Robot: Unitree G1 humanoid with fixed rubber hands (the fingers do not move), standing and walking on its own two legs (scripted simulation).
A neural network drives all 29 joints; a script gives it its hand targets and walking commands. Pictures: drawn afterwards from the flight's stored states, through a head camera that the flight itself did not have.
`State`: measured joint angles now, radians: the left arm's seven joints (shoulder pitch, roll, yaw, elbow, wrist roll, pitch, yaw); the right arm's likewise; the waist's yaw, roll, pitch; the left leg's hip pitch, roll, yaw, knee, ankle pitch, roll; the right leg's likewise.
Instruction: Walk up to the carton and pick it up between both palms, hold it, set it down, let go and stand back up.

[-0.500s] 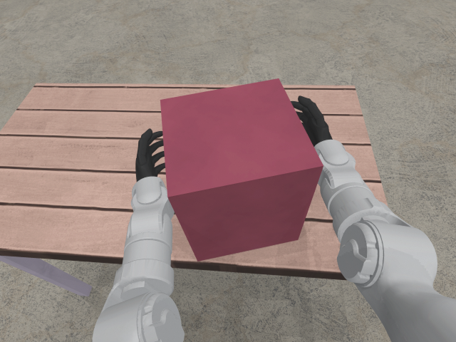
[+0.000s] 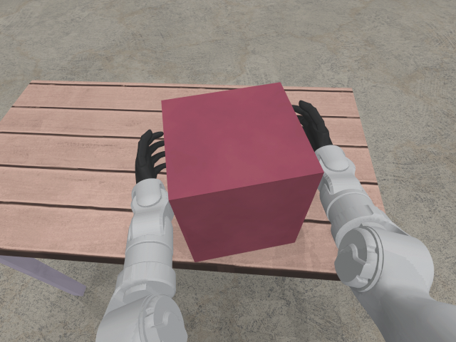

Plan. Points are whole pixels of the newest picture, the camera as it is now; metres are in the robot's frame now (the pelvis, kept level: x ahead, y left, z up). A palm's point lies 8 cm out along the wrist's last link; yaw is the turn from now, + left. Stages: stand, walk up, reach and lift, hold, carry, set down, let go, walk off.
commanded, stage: set down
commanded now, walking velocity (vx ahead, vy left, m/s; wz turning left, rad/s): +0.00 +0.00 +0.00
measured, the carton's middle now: (234, 178) +0.42 +0.07 +0.02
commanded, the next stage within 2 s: none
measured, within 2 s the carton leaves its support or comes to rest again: neither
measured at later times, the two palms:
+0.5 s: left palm (149, 177) +0.38 +0.21 +0.06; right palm (317, 146) +0.48 -0.08 +0.08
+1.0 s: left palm (149, 177) +0.38 +0.21 +0.06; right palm (317, 147) +0.48 -0.08 +0.07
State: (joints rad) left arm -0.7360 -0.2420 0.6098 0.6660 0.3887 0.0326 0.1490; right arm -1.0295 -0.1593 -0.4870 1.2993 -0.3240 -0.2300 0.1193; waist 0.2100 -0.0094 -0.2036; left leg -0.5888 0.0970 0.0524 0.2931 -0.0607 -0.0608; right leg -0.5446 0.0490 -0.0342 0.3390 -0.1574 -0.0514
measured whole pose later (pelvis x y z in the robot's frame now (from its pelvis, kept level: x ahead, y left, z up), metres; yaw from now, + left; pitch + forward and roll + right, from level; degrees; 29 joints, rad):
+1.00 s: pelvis -0.01 +0.00 +0.00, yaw -1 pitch +20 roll +0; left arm -0.75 -0.25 0.63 0.64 0.43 0.02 0.15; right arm -1.02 -0.14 -0.53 1.22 -0.35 -0.20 0.16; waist 0.20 -0.03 -0.16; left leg -0.59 0.10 0.09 0.30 -0.06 -0.05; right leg -0.55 0.04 -0.04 0.36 -0.16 -0.05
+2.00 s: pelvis -0.03 +0.01 -0.01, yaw +0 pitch +25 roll -2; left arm -0.88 -0.02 0.26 0.62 -0.09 0.33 0.28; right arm -1.25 -0.53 0.14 1.24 0.35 0.10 0.18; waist 0.30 0.05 -0.27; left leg -0.79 0.11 0.03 0.41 -0.06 -0.05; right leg -0.71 0.06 -0.05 0.39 -0.13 -0.05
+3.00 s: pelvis -0.04 +0.00 +0.00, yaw +1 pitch +13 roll -1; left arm -0.59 -0.01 0.22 0.13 -0.06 0.64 0.29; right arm -0.90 -0.55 0.12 0.90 0.42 0.20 0.18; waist 0.19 0.04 -0.11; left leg -0.52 0.09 0.01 0.36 -0.05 -0.06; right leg -0.46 0.06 -0.04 0.40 -0.15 -0.05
